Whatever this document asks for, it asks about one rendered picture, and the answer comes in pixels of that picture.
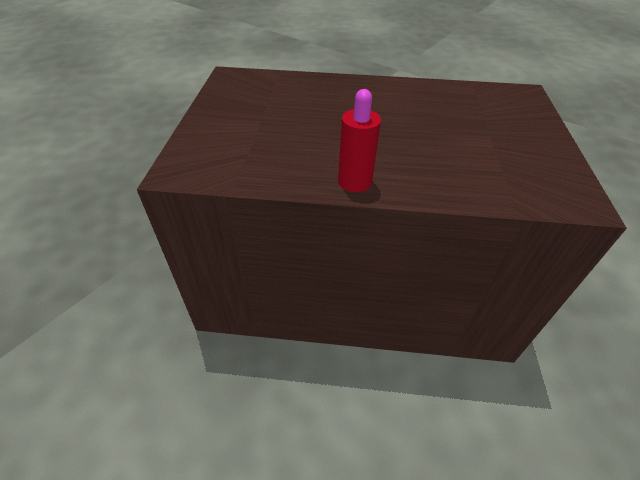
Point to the bottle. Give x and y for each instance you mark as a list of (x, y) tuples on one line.
[(358, 146)]

